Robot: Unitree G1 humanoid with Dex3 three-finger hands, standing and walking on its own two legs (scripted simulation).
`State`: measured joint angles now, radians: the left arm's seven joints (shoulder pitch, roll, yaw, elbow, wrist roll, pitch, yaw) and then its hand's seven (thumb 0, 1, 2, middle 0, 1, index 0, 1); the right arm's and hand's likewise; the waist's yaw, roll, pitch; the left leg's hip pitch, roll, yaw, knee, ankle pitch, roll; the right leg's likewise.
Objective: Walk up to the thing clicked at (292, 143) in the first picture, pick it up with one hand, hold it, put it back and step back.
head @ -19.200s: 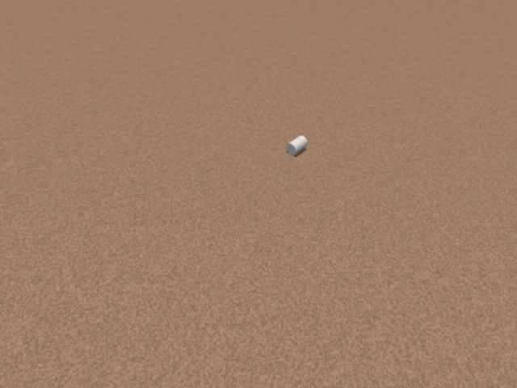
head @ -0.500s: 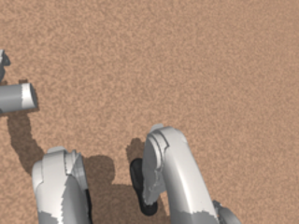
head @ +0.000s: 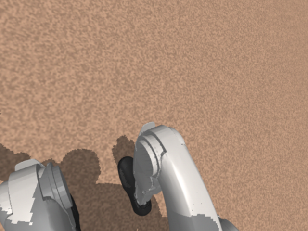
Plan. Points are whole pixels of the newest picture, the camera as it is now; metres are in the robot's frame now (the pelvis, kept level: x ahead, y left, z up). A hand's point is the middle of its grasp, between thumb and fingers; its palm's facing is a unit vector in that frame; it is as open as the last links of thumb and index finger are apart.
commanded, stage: rest palm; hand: left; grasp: from above
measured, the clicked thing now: out of the picture +0.47 +0.31 -0.27
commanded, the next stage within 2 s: close in 0.56 s
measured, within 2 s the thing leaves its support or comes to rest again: neither
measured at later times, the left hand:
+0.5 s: hand out of the picture +0.46 +0.30 -0.24, palm faces -0.46 -0.13 -0.88, open 13.8 cm
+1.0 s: hand out of the picture +0.46 +0.30 -0.25, palm faces -0.45 -0.14 -0.88, open 11.8 cm
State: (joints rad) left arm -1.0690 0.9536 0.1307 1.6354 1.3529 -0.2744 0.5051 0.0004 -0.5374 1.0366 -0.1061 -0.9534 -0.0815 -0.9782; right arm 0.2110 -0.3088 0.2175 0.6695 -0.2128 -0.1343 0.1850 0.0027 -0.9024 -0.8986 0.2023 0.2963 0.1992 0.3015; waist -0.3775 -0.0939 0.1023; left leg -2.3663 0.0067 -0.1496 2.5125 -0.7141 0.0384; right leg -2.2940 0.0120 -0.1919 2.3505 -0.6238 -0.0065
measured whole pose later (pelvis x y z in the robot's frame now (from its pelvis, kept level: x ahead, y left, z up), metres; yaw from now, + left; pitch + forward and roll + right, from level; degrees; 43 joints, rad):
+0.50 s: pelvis +0.00 +0.00 +0.00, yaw -2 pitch +30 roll -14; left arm -1.08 0.98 0.11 1.71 1.34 -0.26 0.57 0.00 -0.49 1.05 -0.13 -0.98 -0.10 -1.00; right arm 0.15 -0.32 0.26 0.65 -0.23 -0.19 0.24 0.00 -0.91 -0.90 0.20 0.30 0.20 0.30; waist -0.39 -0.12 0.12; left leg -2.35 0.01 -0.18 2.54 -0.73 0.04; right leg -2.27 0.02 -0.22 2.35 -0.63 0.00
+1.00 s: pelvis +0.00 +0.00 +0.00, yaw -3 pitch +29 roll -15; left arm -1.08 1.01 0.12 1.73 1.32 -0.23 0.59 0.00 -0.18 0.84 -0.32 -0.89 -0.33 -0.88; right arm 0.15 -0.34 0.29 0.63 -0.24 -0.23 0.27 0.00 -0.90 -0.90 0.20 0.30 0.20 0.30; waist -0.41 -0.13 0.16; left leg -2.35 0.01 -0.20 2.55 -0.73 0.04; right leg -2.26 0.03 -0.24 2.34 -0.62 0.01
